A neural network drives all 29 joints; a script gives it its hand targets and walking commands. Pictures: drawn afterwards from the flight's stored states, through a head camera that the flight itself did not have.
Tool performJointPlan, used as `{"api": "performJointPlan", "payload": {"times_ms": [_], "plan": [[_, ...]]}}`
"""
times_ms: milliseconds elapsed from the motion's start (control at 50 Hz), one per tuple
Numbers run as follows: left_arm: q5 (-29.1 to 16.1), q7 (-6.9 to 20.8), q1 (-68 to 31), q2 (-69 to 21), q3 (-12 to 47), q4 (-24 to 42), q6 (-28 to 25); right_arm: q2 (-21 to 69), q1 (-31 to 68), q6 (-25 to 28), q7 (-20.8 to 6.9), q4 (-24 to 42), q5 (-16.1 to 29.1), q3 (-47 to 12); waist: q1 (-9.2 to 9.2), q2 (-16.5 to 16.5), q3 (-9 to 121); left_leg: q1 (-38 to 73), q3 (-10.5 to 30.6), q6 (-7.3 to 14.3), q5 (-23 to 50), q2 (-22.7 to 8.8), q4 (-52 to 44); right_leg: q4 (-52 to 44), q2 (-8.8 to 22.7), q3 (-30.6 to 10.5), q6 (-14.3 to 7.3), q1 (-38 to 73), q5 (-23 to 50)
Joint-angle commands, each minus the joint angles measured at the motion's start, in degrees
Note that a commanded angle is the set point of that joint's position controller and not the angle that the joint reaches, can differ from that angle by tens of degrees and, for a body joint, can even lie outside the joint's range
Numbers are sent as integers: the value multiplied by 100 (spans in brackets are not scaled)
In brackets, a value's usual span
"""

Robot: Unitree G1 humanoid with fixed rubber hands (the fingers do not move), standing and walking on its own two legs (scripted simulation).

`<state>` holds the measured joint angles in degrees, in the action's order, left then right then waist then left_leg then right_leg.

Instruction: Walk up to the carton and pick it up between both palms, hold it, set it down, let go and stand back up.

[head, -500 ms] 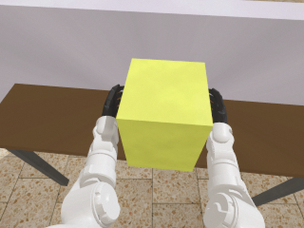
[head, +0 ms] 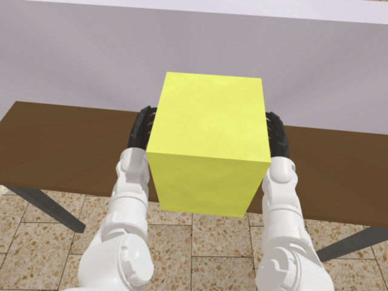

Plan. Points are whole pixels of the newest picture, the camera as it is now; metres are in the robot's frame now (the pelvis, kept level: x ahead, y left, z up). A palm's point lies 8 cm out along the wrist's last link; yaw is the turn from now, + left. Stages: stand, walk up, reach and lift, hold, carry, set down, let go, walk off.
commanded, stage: set down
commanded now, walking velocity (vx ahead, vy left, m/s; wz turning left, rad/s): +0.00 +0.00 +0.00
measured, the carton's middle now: (207, 149) +0.43 -0.01 +0.01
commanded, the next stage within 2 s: none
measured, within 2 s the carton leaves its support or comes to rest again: neither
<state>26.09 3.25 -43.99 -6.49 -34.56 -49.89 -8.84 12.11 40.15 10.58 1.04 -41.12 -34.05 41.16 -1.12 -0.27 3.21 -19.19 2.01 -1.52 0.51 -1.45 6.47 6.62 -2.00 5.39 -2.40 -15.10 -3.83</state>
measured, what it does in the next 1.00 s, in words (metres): stands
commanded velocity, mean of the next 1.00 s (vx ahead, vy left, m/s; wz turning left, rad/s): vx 0.00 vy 0.00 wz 0.00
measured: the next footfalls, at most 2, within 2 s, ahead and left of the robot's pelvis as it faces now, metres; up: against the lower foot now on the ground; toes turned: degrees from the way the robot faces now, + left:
none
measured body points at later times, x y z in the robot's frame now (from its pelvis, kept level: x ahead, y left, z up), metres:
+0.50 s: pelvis +0.00 +0.01 -0.01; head +0.09 +0.01 +0.43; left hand +0.45 +0.14 +0.01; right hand +0.42 -0.16 +0.03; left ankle +0.02 +0.14 -0.75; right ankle -0.02 -0.09 -0.75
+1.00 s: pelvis +0.00 +0.03 -0.01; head +0.06 +0.04 +0.44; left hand +0.45 +0.18 +0.06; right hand +0.40 -0.22 +0.07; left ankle +0.02 +0.14 -0.75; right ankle -0.02 -0.09 -0.75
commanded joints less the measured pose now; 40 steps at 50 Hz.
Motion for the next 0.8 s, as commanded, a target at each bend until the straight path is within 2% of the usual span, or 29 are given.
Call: {"api": "performJointPlan", "payload": {"times_ms": [0, 140, 240, 320, 400, 480, 660, 720, 780], "plan": [[174, 245, -2431, -1452, 996, 61, -110, 1623, 2502, 18, -410, -46, -143, -1480, -14, 1, 2668, 1248, -149, 187, 150, 199, 151, 310, 96, -31, 561, 1233, 1688], [85, 194, -2356, -1175, 966, 39, -164, 1371, 2440, -27, -369, -50, 16, -1502, 28, 15, 2697, 1172, -186, 197, 121, 209, 149, 347, 91, -79, 563, 1178, 1673], [-162, 1, -2306, -497, 947, -13, -302, 690, 2416, -4, -218, -106, 399, -1546, 82, 31, 2960, 1034, -264, 207, 184, 225, 235, 478, 69, -165, 566, 1063, 1788], [-638, -329, -2404, 417, 1026, -125, -579, -156, 2491, 73, 73, -293, 1097, -1713, 137, 77, 3505, 708, -383, 233, 360, 257, 433, 740, 41, -309, 563, 909, 2115], [-1265, -714, -2757, 1241, 1305, -316, -946, -947, 2763, 288, 442, -622, 1980, -2099, 189, 180, 4541, 322, -492, 282, 817, 269, 782, 1155, 9, -449, 552, 849, 2864], [-1705, -904, -3044, 1611, 1554, -536, -1115, -1459, 3116, 472, 595, -889, 2544, -2390, 218, 236, 5422, 207, -525, 281, 1209, 252, 1144, 1478, -40, -482, 529, 673, 3326], [-2275, -915, -2718, 1862, 2030, -432, -827, -2536, 3028, 651, 669, -1224, 3566, -3052, 92, 269, 6004, 1281, -451, -45, 2583, 186, 2010, 1494, -245, -410, 413, -232, 3592], [-2554, -876, -2600, 2002, 2262, -126, -594, -2882, 2990, 623, 637, -1131, 4033, -3394, 71, 160, 5986, 1193, -477, -94, 2620, 174, 2105, 1537, -237, -460, 431, -42, 3790], [-2862, -834, -2414, 2185, 2516, 410, -255, -3182, 2878, 517, 595, -900, 4562, -3792, 32, -12, 5925, 816, -521, -55, 2333, 160, 2022, 1698, -160, -535, 510, 641, 4235]]}}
